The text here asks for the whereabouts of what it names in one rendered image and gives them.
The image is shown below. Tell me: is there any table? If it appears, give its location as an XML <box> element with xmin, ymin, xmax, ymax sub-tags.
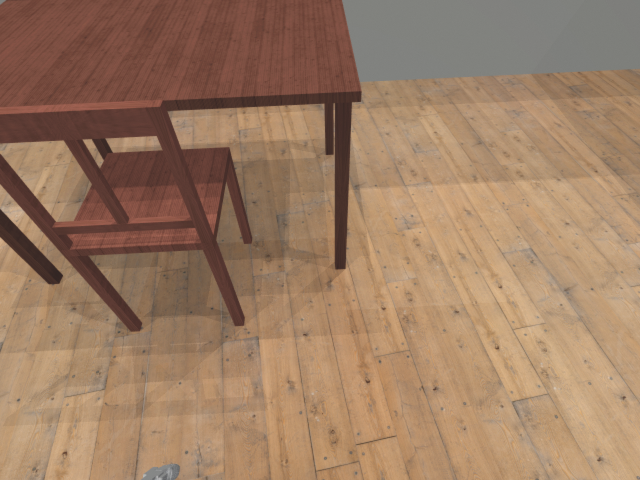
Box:
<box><xmin>0</xmin><ymin>0</ymin><xmax>362</xmax><ymax>284</ymax></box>

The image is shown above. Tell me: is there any chair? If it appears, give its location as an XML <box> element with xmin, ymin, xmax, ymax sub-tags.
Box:
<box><xmin>0</xmin><ymin>100</ymin><xmax>252</xmax><ymax>332</ymax></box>

